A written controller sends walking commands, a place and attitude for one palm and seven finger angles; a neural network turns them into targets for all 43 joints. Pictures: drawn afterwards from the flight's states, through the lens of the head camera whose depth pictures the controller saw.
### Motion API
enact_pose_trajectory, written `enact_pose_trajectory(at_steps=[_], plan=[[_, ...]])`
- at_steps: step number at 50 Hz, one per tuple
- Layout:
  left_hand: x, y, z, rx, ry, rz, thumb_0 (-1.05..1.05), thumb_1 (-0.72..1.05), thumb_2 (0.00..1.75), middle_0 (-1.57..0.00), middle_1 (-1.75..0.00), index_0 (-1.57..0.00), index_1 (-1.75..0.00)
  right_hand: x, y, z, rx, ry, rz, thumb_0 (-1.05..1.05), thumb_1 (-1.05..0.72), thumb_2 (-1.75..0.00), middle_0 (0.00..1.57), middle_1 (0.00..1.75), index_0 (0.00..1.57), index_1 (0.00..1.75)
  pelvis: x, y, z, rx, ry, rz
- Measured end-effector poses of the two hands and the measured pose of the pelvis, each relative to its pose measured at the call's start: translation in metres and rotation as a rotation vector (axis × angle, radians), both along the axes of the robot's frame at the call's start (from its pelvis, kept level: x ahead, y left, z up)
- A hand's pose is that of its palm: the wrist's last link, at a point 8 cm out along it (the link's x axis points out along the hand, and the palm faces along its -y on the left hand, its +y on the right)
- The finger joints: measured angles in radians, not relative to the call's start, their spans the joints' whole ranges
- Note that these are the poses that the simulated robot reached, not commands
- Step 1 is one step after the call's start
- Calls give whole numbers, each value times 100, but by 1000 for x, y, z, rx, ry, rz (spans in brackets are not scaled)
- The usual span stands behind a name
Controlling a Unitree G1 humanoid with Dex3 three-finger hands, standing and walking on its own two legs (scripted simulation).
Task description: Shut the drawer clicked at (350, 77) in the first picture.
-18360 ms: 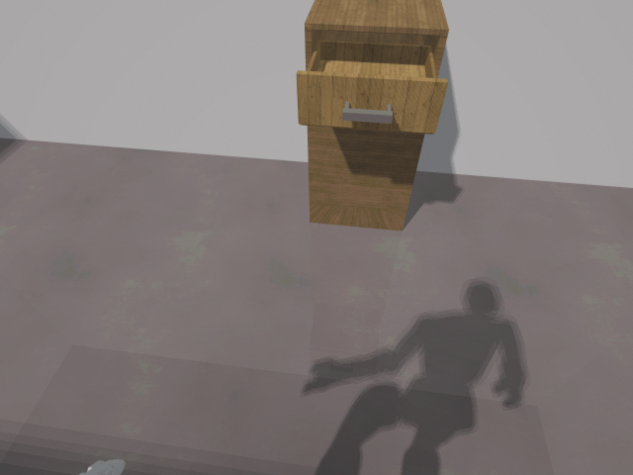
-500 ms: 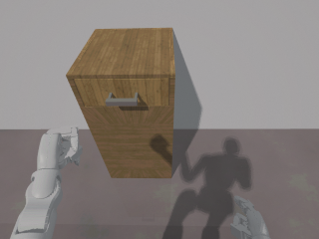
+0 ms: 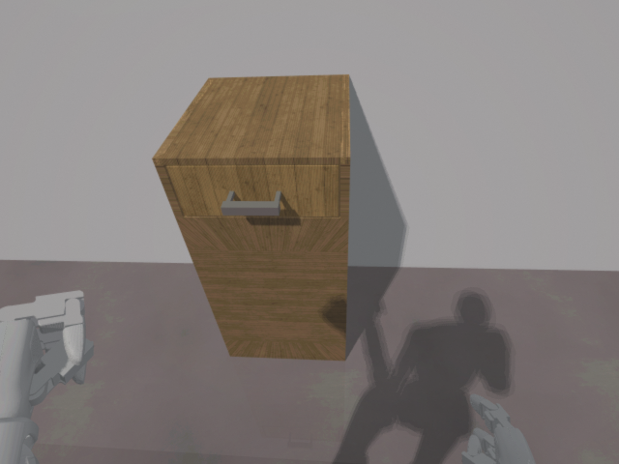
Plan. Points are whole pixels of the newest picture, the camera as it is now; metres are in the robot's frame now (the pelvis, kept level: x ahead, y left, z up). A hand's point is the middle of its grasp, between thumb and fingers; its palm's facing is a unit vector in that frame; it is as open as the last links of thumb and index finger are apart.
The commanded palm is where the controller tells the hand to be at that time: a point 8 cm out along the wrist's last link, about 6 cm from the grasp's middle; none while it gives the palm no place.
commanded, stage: draw the hand back to the body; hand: left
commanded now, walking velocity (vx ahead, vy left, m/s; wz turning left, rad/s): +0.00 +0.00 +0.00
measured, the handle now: (252, 201) +0.63 +0.21 -0.02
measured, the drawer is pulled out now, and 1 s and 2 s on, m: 0.00 0.00 0.00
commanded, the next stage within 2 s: step back with the hand held close in 0.04 s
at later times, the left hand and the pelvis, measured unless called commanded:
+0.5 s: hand (92, 346) +0.18 +0.24 +0.15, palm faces +0.28 -0.83 -0.49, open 3.2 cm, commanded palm +0.12 +0.29 +0.17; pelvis -0.02 +0.02 +0.00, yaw -1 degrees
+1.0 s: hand (31, 409) +0.11 +0.26 +0.16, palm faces +0.34 -0.84 -0.42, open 3.2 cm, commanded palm +0.05 +0.31 +0.17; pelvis -0.08 +0.03 -0.02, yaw -1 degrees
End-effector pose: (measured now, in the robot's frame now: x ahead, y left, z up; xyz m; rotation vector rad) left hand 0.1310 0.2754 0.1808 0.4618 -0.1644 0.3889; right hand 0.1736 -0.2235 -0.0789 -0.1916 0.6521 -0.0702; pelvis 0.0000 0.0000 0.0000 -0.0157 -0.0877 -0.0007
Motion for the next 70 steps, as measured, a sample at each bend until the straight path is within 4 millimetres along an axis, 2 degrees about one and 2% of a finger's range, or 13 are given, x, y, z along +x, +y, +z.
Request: enact_pose_trajectory(at_steps=[6, 12, 15, 22, 32, 38, 43, 49, 54, 60, 64, 67, 70], plan=[[3, -3, -8, -29, 4, 1, 1, 89, 90, -141, -160, -141, -160, -3, 0, 1, -2, -12, 0, 1, -90, -90, 20, 30, 20, 30, -3, -2, 0, 2, -4, -1], [9, -2, 3, 21, -30, -31, 1, 89, 90, -141, -160, -141, -160, -7, 0, 2, 6, -10, -12, 1, -90, -90, 20, 30, 20, 30, -4, -2, 0, -3, 18, -7], [14, 2, 4, 52, -29, -41, 1, 89, 90, -141, -160, -141, -160, -13, -3, 2, 0, 21, -36, 1, -90, -90, 21, 30, 20, 30, -6, 0, 1, -5, 46, -13], [18, 5, -8, 64, 54, -100, 1, 89, 90, -140, -160, -140, -160, -33, -13, -3, -33, 100, -113, 1, -90, -90, 21, 30, 20, 30, -12, 11, 0, 2, 89, -22], [-8, 21, -2, 117, 24, -107, 1, 89, 90, -140, -160, -140, -160, -52, 0, 0, -54, 89, -125, 1, -90, -90, 20, 30, 20, 30, -36, 23, -5, 10, 94, -23], [-31, 23, -4, 129, -8, -89, 1, 89, 90, -140, -160, -140, -160, -61, 12, 0, -40, 36, -91, 1, -90, -90, 21, 30, 20, 30, -56, 26, -11, 7, 89, -18], [-46, 22, -7, 119, -38, -86, 1, 89, 90, -141, -160, -141, -160, -76, 15, -3, -48, 35, -74, 1, -90, -90, 21, 30, 21, 30, -70, 25, -14, -8, 91, -15], [-54, 25, -9, 76, -99, -120, 1, 89, 90, -141, -160, -141, -160, -103, 12, -6, -96, 86, -96, 1, -90, -90, 21, 30, 21, 30, -82, 32, -17, -28, 95, -14], [-54, 38, -8, 121, -97, -135, 1, 89, 90, -141, -160, -141, -160, -124, 13, -3, -126, 114, -132, 1, -90, -90, 21, 30, 21, 30, -90, 39, -14, -49, 101, 4], [-66, 48, 3, 150, -98, -120, 1, 89, 90, -141, -160, -141, -160, -130, 23, 5, -125, 123, -95, 1, -90, -90, 21, 30, 20, 30, -94, 37, -6, -56, 178, 0], [-71, 34, -2, 130, -78, -180, 1, 89, 90, -141, -160, -141, -160, -127, 26, 4, -118, 110, -38, 1, -90, -90, 21, 30, 21, 30, -113, 33, -6, -34, 216, -38], [-78, 16, -6, 139, -49, -257, 1, 89, 90, -141, -160, -141, -160, -130, 25, 1, -94, 78, -9, 1, -90, -90, 21, 30, 21, 30, -139, 28, -10, -18, 216, -62], [-97, -3, -5, 186, -24, -329, 1, 89, 90, -140, -160, -140, -160, -142, 21, -3, -61, 32, 0, 1, -90, -90, 21, 30, 21, 30, -169, 20, -18, 2, 205, -80]])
